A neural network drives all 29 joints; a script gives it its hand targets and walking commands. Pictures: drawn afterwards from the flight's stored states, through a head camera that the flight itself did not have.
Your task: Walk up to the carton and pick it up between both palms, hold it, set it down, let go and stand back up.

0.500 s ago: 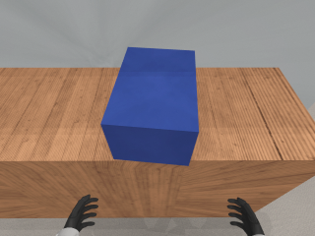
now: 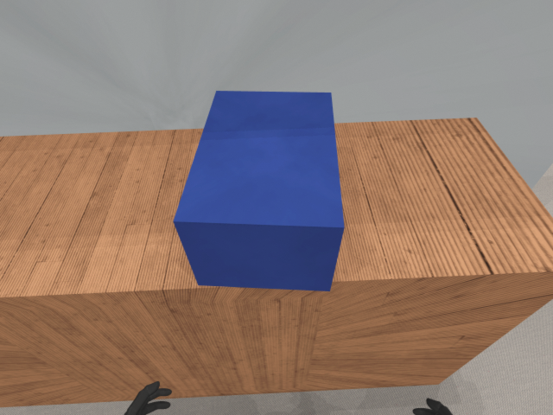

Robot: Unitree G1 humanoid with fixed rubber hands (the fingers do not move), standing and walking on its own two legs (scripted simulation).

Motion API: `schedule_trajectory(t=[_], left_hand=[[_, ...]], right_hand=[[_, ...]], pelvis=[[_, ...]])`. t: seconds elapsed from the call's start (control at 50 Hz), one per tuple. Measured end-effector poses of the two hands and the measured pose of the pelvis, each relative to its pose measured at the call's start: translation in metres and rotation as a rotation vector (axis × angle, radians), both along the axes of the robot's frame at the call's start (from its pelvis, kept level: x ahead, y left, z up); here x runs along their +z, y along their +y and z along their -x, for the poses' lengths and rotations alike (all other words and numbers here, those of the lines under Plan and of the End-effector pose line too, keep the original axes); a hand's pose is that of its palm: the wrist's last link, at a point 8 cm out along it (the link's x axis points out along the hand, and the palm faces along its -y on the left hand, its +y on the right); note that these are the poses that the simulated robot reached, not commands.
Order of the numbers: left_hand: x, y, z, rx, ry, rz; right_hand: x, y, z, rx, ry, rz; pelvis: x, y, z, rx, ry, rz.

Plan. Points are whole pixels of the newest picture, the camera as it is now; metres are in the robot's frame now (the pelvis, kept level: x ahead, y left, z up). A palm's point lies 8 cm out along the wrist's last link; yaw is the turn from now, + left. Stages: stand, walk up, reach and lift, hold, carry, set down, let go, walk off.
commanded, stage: stand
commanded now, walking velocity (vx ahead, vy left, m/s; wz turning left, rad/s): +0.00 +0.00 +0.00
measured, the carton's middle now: (268, 183) +0.47 +0.04 +0.06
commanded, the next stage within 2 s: none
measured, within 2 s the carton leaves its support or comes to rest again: neither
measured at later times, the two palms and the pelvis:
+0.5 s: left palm out of the picture -0.04 +0.23 -0.14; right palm out of the picture -0.05 -0.20 -0.14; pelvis -0.02 +0.02 +0.00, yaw +0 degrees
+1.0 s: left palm out of the picture -0.09 +0.21 -0.14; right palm out of the picture -0.08 -0.19 -0.15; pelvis -0.04 +0.01 +0.00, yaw +0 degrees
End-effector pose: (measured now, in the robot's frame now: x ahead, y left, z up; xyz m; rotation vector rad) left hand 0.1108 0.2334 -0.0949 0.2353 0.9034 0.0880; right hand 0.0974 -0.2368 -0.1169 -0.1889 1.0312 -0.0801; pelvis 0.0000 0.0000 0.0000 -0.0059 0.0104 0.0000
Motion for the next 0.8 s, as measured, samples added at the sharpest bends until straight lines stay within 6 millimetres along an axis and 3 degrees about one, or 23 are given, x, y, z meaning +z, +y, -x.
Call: schedule_trajectory(t=[0.18, 0.32, 0.58, 0.8], left_hand=[[-0.026, 0.012, 0.073, 0.075, 0.21, 0.005], [-0.034, 0.011, 0.11, 0.11, 0.31, 0.018], [-0.045, -0.005, 0.164, 0.136, 0.45, 0.07], [-0.046, -0.015, 0.195, 0.152, 0.529, 0.082]], right_hand=[[-0.019, -0.001, 0.079, -0.073, 0.208, 0.008], [-0.023, 0.012, 0.118, -0.108, 0.291, -0.006], [-0.028, 0.039, 0.154, -0.135, 0.358, -0.048], [-0.032, 0.046, 0.171, -0.148, 0.398, -0.062]], pelvis=[[-0.002, 0.006, 0.002, -0.003, 0.008, -0.002], [-0.001, 0.011, 0.009, -0.005, 0.005, -0.004], [0.001, 0.019, 0.023, -0.007, 0.001, -0.009], [0.001, 0.018, 0.031, -0.006, -0.001, -0.012]])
